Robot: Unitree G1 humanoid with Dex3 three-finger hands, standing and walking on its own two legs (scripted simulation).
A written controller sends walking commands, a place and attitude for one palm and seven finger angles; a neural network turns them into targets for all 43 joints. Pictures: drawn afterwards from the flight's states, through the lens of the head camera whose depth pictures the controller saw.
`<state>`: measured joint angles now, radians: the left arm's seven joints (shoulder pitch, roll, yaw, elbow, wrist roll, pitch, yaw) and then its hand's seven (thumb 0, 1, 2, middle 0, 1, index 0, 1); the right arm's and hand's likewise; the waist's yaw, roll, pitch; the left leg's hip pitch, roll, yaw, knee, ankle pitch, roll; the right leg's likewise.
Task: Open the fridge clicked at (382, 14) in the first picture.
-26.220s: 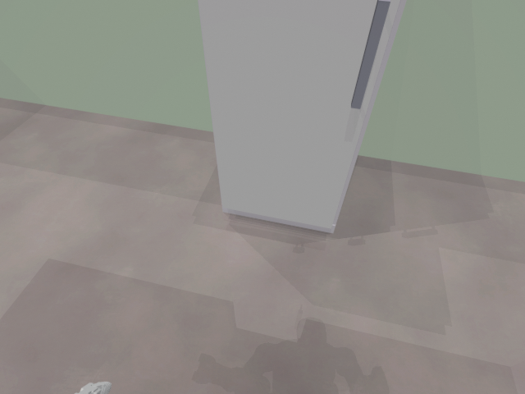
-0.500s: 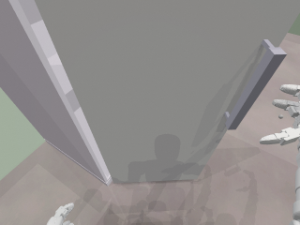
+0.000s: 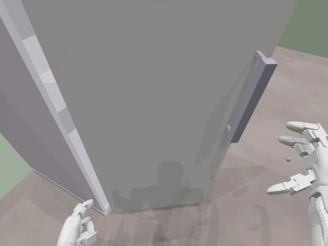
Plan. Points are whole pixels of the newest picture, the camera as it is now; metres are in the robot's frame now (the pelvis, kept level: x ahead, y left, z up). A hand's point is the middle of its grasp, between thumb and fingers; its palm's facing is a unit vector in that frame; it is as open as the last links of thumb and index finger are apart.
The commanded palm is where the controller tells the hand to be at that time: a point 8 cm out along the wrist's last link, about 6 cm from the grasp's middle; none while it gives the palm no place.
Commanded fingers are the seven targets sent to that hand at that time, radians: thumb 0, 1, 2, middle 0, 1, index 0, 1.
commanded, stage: slip the hand off the handle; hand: right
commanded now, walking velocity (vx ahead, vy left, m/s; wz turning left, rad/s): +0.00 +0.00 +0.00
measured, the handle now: (244, 102) +0.46 -0.20 +0.13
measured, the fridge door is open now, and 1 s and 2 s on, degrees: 55 55 55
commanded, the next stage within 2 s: draw the hand back to the body in 0.16 s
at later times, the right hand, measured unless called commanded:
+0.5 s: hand (296, 167) +0.25 -0.25 +0.14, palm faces +0.31 +0.95 -0.01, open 14.7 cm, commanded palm +0.20 -0.29 +0.14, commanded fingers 0.00 0.55 -0.20 0.25 1.15 0.25 1.15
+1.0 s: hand (313, 180) +0.22 -0.26 +0.15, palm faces +0.44 +0.84 -0.31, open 13.5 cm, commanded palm +0.18 -0.29 +0.17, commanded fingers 0.00 -0.07 -0.50 0.23 0.79 0.23 0.79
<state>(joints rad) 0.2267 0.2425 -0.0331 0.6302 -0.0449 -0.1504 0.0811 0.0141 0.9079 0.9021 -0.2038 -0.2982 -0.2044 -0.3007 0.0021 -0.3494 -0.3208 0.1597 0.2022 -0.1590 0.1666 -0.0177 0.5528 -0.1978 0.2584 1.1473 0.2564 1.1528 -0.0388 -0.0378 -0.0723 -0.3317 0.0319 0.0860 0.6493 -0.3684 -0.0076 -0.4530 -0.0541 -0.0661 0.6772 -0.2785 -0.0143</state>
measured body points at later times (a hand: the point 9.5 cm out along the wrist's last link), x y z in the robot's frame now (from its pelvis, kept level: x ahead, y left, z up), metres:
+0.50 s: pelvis +0.00 +0.02 +0.01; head -0.02 +0.03 +0.46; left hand +0.17 +0.25 -0.07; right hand +0.23 -0.30 +0.14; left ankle -0.02 +0.12 -0.72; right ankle +0.04 -0.11 -0.72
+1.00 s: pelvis +0.01 +0.01 +0.02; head -0.01 +0.03 +0.47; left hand +0.20 +0.23 -0.06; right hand +0.19 -0.31 +0.17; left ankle -0.02 +0.12 -0.72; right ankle +0.04 -0.11 -0.72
